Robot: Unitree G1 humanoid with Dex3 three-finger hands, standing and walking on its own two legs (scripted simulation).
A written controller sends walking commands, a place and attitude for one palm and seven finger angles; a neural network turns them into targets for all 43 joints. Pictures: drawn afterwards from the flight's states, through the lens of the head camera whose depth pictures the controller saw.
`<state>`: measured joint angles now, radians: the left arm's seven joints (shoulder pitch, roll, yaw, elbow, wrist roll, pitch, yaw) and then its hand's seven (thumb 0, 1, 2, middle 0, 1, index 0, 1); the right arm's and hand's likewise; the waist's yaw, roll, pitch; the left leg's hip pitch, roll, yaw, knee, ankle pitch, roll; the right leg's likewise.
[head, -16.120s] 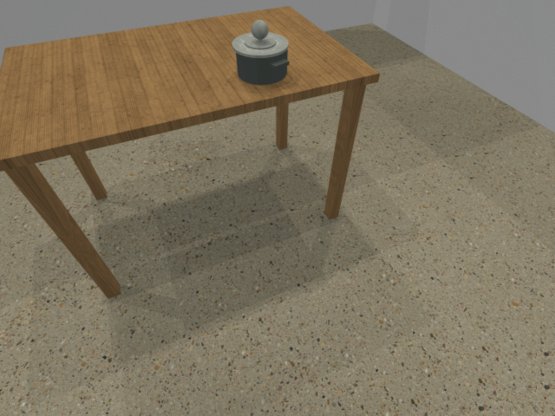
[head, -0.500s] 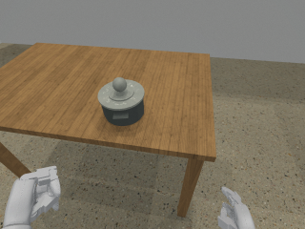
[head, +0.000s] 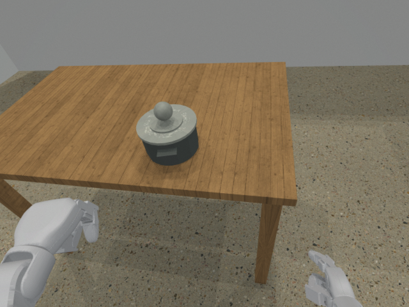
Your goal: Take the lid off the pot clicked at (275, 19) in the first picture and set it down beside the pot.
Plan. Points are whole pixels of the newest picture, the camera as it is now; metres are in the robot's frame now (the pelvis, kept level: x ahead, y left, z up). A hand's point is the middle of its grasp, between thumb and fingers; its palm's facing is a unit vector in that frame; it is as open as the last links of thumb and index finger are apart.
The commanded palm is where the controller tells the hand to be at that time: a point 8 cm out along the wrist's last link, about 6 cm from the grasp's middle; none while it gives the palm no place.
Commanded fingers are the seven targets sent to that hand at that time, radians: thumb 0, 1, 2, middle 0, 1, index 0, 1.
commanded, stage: reach forward and open the fingers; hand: left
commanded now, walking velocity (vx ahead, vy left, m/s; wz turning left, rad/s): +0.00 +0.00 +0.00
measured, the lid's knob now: (163, 111) +0.56 +0.18 +0.09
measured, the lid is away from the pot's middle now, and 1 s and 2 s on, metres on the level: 0.00 0.00 0.00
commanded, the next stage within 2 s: move the open hand above the knob in 0.74 s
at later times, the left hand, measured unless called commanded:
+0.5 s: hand (73, 202) +0.24 +0.25 +0.14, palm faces -0.16 -0.01 -0.99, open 8.8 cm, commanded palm +0.22 +0.25 +0.21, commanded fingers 0.00 -0.32 1.43 -0.82 -0.08 -0.82 -0.08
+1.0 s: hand (78, 166) +0.30 +0.26 +0.17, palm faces -0.16 -0.03 -0.99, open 10.3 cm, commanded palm +0.28 +0.25 +0.24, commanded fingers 0.00 -0.34 1.47 -0.82 -0.08 -0.82 -0.08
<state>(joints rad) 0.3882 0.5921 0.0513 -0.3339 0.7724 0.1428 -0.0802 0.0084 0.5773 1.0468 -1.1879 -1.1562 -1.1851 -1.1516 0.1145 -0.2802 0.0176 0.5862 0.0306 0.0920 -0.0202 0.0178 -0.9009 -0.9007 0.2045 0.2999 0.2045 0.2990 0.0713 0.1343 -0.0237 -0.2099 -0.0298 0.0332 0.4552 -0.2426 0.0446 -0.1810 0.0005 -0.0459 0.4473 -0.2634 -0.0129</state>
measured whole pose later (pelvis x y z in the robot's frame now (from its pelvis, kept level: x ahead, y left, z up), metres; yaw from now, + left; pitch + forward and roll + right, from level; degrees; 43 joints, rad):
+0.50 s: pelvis -0.02 +0.00 +0.00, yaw +2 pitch -1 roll +0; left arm 0.04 0.69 0.08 -0.22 0.72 -0.01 -0.33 0.00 -0.16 1.37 -0.90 -0.29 -0.89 -0.28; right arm 0.13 -0.29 0.02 0.59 0.04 0.08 0.00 0.02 -0.90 -0.90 0.20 0.30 0.20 0.30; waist 0.06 0.14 0.02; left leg -0.21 -0.03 0.00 0.40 -0.18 0.04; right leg -0.16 0.00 -0.07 0.38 -0.21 -0.02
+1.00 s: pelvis -0.02 +0.01 +0.00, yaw +2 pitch +0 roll +0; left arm -0.33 0.68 -0.04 0.01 0.76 0.12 -0.42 0.00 -0.33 1.46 -0.83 -0.09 -0.83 -0.08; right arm 0.11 -0.30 0.03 0.57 0.07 0.09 0.01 0.02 -0.90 -0.90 0.20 0.30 0.20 0.30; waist 0.05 0.12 0.02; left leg -0.23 -0.06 0.01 0.41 -0.18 0.06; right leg -0.19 -0.03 -0.07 0.42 -0.22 0.00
